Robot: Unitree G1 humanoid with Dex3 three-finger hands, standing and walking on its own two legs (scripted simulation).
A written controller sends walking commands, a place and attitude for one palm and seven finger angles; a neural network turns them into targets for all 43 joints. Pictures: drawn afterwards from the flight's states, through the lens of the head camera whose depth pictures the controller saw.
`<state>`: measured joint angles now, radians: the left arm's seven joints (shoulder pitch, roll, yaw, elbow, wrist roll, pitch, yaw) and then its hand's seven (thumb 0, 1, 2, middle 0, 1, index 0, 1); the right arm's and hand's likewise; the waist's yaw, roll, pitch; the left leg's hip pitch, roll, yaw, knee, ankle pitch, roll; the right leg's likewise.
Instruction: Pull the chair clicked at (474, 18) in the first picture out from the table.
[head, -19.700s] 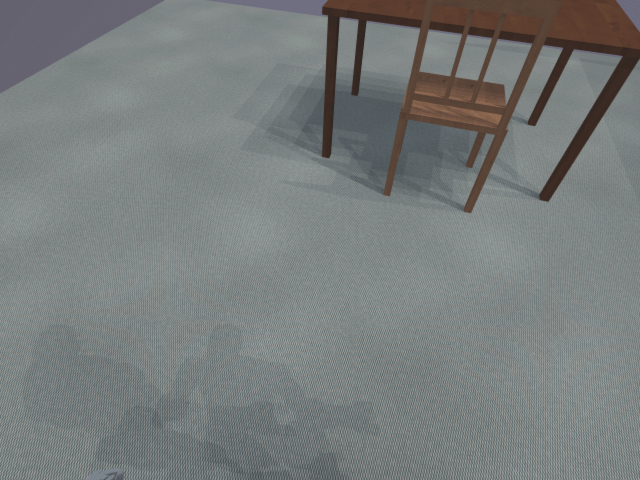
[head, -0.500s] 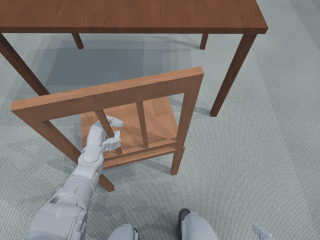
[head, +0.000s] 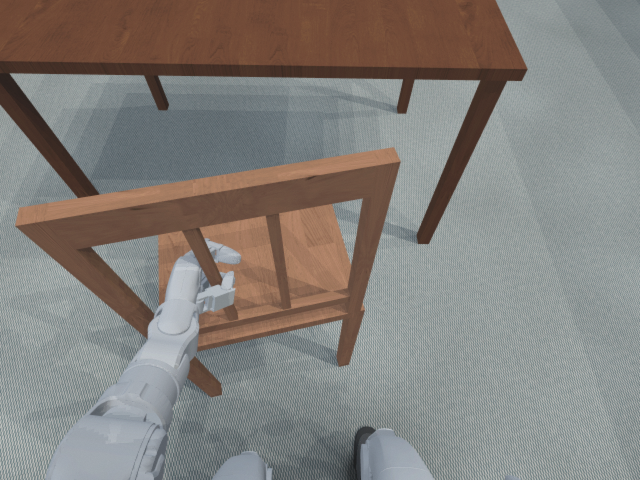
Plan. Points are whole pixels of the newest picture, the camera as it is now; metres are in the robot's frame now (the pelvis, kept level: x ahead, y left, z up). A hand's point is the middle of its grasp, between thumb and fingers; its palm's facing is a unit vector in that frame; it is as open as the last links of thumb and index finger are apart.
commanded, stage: step backward, pulling the chair out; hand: left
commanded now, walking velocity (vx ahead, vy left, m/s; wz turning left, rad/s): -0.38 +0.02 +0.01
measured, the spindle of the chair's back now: (215, 279) +0.38 +0.17 -0.07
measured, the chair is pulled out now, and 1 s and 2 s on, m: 0.29 0.30 0.31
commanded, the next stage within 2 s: stop walking, hand still on the chair in 1.80 s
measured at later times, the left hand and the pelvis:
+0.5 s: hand (226, 294) +0.36 +0.15 -0.06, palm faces +0.05 -0.97 -0.24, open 5.2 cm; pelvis -0.01 -0.01 +0.00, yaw +1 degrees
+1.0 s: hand (224, 294) +0.36 +0.15 -0.06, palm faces +0.01 -0.97 -0.23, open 5.2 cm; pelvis +0.00 +0.01 +0.00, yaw +0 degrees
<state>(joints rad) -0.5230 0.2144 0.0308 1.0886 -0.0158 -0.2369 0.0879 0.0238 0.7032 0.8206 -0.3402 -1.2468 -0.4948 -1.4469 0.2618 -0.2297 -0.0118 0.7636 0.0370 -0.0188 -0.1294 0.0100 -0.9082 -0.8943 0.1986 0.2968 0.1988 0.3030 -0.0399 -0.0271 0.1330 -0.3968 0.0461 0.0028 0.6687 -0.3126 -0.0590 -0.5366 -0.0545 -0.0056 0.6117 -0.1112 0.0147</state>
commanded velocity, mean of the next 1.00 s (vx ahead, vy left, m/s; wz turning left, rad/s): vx -0.38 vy -0.02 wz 0.00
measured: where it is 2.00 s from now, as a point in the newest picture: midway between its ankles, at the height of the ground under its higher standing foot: outside the picture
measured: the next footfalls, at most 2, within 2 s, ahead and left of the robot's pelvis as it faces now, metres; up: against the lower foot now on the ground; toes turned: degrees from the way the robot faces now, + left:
right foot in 1.82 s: +0.12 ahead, -0.14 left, +0.00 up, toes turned -3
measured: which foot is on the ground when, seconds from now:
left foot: down 0.00-1.00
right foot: down 0.00-1.00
